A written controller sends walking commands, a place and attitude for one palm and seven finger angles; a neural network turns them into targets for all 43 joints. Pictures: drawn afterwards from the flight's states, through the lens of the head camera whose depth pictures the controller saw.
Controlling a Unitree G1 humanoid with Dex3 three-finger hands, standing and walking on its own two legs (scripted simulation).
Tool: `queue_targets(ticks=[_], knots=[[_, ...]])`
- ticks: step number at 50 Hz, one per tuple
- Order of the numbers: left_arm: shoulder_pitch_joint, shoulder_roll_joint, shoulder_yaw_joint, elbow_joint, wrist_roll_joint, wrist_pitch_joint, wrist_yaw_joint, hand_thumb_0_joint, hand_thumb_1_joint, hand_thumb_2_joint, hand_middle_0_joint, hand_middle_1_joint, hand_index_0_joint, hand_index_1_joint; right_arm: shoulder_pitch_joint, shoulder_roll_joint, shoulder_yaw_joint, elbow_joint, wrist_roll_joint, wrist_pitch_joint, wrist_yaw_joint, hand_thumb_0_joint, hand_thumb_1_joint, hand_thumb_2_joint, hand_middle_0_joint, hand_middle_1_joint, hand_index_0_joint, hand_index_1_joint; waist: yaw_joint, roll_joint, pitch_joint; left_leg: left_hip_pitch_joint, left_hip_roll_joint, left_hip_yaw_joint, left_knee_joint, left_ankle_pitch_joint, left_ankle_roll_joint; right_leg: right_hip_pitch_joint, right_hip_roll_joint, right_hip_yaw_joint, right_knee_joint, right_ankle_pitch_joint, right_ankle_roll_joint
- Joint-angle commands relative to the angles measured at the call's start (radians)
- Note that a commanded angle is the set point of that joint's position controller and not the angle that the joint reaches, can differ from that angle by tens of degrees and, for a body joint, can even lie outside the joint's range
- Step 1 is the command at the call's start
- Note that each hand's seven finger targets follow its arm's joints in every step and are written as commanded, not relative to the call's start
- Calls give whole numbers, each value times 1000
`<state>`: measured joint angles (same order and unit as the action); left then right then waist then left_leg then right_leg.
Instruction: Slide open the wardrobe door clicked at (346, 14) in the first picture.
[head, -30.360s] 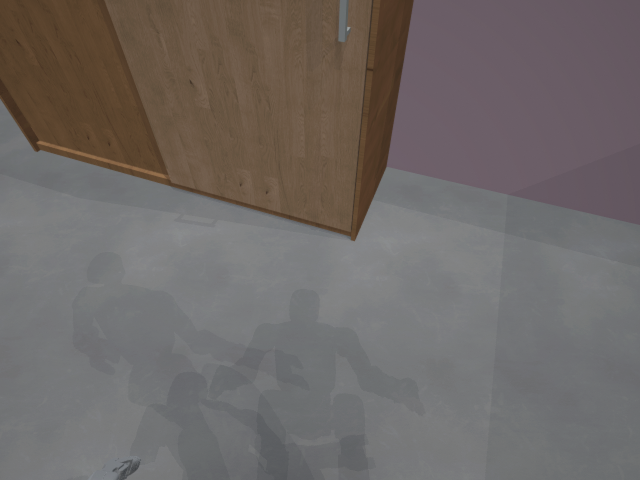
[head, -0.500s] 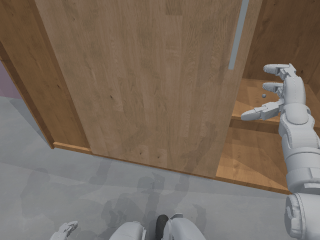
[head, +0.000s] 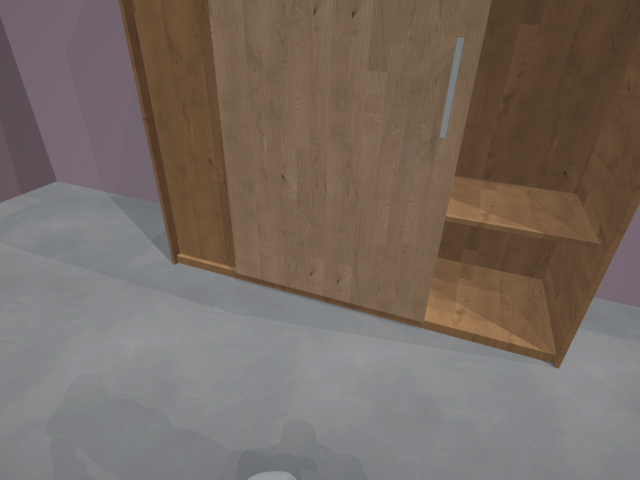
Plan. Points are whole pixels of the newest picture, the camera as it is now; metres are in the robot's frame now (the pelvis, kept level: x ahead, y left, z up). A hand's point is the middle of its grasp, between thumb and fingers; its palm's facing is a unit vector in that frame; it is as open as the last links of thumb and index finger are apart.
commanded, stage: relax the arm and regain balance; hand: right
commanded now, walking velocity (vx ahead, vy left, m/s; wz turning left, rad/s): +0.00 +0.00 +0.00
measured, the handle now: (451, 89) +1.16 -0.09 +0.28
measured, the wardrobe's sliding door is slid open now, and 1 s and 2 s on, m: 0.50 0.50 0.50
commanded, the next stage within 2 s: step back with the hand held close in 1.78 s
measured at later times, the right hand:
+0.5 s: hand out of the picture -0.51 -0.34 -0.07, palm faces +0.06 +0.92 -0.40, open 16.4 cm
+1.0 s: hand out of the picture -0.97 -0.33 -0.07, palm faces +0.04 +0.95 -0.32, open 16.2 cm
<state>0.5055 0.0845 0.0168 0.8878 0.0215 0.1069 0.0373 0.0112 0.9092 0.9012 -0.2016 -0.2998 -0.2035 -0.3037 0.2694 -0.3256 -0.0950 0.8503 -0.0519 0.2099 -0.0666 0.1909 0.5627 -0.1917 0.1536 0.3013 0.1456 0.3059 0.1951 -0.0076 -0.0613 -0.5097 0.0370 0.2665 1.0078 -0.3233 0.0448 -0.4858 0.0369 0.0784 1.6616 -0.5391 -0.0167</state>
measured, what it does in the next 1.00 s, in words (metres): walks backwards: right foot, then left foot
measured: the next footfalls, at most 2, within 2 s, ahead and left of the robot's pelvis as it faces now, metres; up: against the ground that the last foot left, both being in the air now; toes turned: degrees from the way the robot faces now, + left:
right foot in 0.04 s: -0.04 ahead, -0.09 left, -0.01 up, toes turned -2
left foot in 0.28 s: -0.37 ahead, +0.00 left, +0.00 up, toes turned +1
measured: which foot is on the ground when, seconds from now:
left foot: up 0.00-0.26, down 0.28-0.52, up 0.54-0.80, down 0.82-1.00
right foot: up 0.00-0.02, down 0.04-0.26, up 0.28-0.52, down 0.54-0.80, up 0.82-1.00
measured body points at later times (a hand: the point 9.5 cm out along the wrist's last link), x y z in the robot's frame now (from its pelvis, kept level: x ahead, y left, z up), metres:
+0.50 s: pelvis -0.55 -0.08 +0.08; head -0.61 -0.08 +0.52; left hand -0.50 +0.22 -0.04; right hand -0.52 -0.39 -0.05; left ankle -0.42 +0.01 -0.64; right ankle -0.59 -0.19 -0.61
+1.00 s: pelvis -0.94 -0.11 +0.09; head -0.97 -0.09 +0.54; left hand -0.92 +0.14 -0.07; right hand -0.97 -0.38 -0.05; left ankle -0.87 -0.04 -0.65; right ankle -0.96 -0.23 -0.55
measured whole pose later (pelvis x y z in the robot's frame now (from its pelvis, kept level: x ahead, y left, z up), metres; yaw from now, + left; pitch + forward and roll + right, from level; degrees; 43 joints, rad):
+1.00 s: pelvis -0.94 -0.11 +0.09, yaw +1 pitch -4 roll -2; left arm 0.33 0.22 0.08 0.95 0.02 0.09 0.01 0.00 0.91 0.90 -0.20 -0.30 -0.20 -0.30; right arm 0.41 -0.21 -0.04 1.05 -0.04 0.09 -0.04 0.00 0.48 -0.30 0.15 0.30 0.15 0.30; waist 0.00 -0.02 -0.01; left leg -0.24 -0.03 0.01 0.44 -0.14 0.07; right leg -0.43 0.07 0.01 1.17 -0.36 0.02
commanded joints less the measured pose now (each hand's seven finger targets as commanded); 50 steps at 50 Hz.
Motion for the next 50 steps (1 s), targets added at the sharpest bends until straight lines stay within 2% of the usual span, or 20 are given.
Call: queue_targets(ticks=[1, 3, 4, 5, 6, 11, 13, 15, 16, 25, 26, 28, 29, 32, 38, 40, 41, 42, 45, 50], knots=[[130, -36, -3, -2, 20, -29, -23, 0, 900, 900, -200, -300, -200, -300, -233, 141, 55, -166, 5, -99, -5, 0, 500, -300, 150, 300, 150, 300, -73, -134, 368, -110, -143, -165, 458, -72, -148, -107, -76, -178, -1214, 215, -116], [-319, 161, 19, -205, 22, -68, 12, 0, 900, 900, -200, -300, -200, -300, 86, 69, 31, -186, 11, -81, 32, 0, 500, -300, 150, 300, 150, 300, -400, 54, 11, -23, -153, -353, 1022, 2, -140, -186, -218, 122, -1268, 263, -132], [-337, 290, 59, -240, -5, -90, 19, 0, 900, 900, -200, -300, -200, -300, -123, -21, 15, -223, 6, -52, 33, 0, 500, -300, 150, 300, 150, 300, -242, -239, 139, -94, -155, -404, 1014, 15, -142, -466, -361, 664, -1551, -473, -154], [-420, 259, 35, -205, 16, -66, 36, 0, 900, 900, -200, -300, -200, -300, -144, -127, -17, -209, 1, -50, 23, 0, 500, -300, 150, 300, 150, 300, -288, -48, 316, -155, -93, -461, 822, 81, -105, -449, -364, 613, -1491, -440, -75], [-335, 236, 40, -158, 36, -70, 35, 0, 900, 900, -200, -300, -200, -300, -30, -57, -8, -149, -1, -62, 33, 0, 500, -300, 150, 300, 150, 300, -274, 183, 188, -6, -128, -338, 690, 79, -104, -376, -285, 382, -1457, -272, -22], [-200, 274, 69, -92, 23, -52, 39, 0, 900, 900, -200, -300, -200, -300, 346, -11, 11, -38, 63, -84, 78, 0, 500, -300, 150, 300, 150, 300, -202, -170, -37, 442, -161, -115, -591, -283, 11, 278, -102, 0, -1443, 157, 138], [-89, 243, 104, -71, -13, -10, 42, 0, 900, 900, -200, -300, -200, -300, 126, -32, 29, -112, 33, -131, 54, 0, 500, -300, 150, 300, 150, 300, -138, 274, 141, 194, 96, -357, -839, 90, 173, 152, 141, -130, -413, 25, 129], [-91, 323, 118, -165, -9, 9, 8, 0, 900, 900, -200, -300, -200, -300, -370, -157, -1, -301, 11, -171, 26, 0, 500, -300, 150, 300, 150, 300, 68, 11, 255, -214, 301, -635, -825, -75, 159, -25, 29, 133, 74, 94, 46], [-187, 419, 123, -158, -5, 11, -3, 0, 900, 900, -200, -300, -200, -300, -358, -201, -8, -270, 19, -207, 27, 0, 500, -300, 150, 300, 150, 300, -44, 65, 282, -316, 288, -804, -924, -409, 107, -62, -37, 167, -120, 208, 40], [99, 244, 71, -25, 0, -37, -49, 0, 900, 900, -200, -300, -200, -300, -80, -125, 4, -38, 2, -140, 29, 0, 500, -300, 150, 300, 150, 300, -101, 67, 196, -17, -17, -303, -586, -179, -111, 410, -14, -236, -1331, 32, -68], [10, 285, 67, -44, 9, -45, -40, 0, 900, 900, -200, -300, -200, -300, -12, -83, 11, -27, 20, -131, 34, 0, 500, -300, 150, 300, 150, 300, -146, -211, 227, 20, -170, -188, -108, -77, -140, 250, -157, -52, -1479, 30, -128], [-374, 387, 69, -165, -1, -53, -7, 0, 900, 900, -200, -300, -200, -300, 81, -75, -10, -67, 34, -88, 42, 0, 500, -300, 150, 300, 150, 300, -331, -274, 155, 83, -135, -397, 533, -6, -133, -283, -385, 290, -1554, -215, -187], [-472, 407, 67, -172, -5, -62, 2, 0, 900, 900, -200, -300, -200, -300, 0, -129, -15, -64, 26, -80, 40, 0, 500, -300, 150, 300, 150, 300, -308, -391, 289, 43, -121, -430, 587, 27, -115, -448, -387, 415, -1636, -407, -181], [-425, 344, 55, -93, 15, -66, -3, 0, 900, 900, -200, -300, -200, -300, 180, -52, -1, 46, 15, -98, 52, 0, 500, -300, 150, 300, 150, 300, -346, -86, 251, 203, -126, -260, 496, 31, -104, -382, -222, 118, -1534, -149, -71], [-159, 349, 79, -11, 5, -42, 11, 0, 900, 900, -200, -300, -200, -300, 315, -23, 30, 89, 57, -117, 68, 0, 500, -300, 150, 300, 150, 300, -195, -114, 158, 482, -143, -147, -683, -155, -2, 149, -165, 77, -1568, -16, 65], [-155, 263, 87, 9, -21, -25, 13, 0, 900, 900, -200, -300, -200, -300, 238, -73, 35, 59, 31, -145, 46, 0, 500, -300, 150, 300, 150, 300, -168, 266, 230, 234, 155, -551, -933, -209, 140, 120, 76, -142, -869, 66, 111], [-182, 286, 100, -13, -10, -13, 0, 0, 900, 900, -200, -300, -200, -300, 22, -106, 48, -6, 33, -155, 39, 0, 500, -300, 150, 300, 150, 300, -109, 156, 281, -55, 254, -586, -912, -193, 175, 78, 57, -8, -543, 116, 55], [-183, 318, 104, -24, -12, 3, -7, 0, 900, 900, -200, -300, -200, -300, -125, -154, 22, -37, 44, -189, 27, 0, 500, -300, 150, 300, 150, 300, -93, 304, 277, -239, 257, -778, -1032, -494, 130, 34, 28, 77, -434, 213, 43], [-20, 302, 114, 69, -1, 2, -17, 0, 900, 900, -200, -300, -200, -300, -267, -110, 20, -26, 21, -204, 22, 0, 500, -300, 150, 300, 150, 300, -2, 82, 159, -217, 156, -496, -874, -263, 59, 202, 30, 7, -222, 292, 35], [-9, 151, 64, 61, 0, -20, -37, 0, 900, 900, -200, -300, -200, -300, 8, -72, 3, 56, 3, -169, 9, 0, 500, -300, 150, 300, 150, 300, -162, 157, 181, 29, 121, -490, -907, -260, 8, 284, 33, -195, -841, -40, 1]])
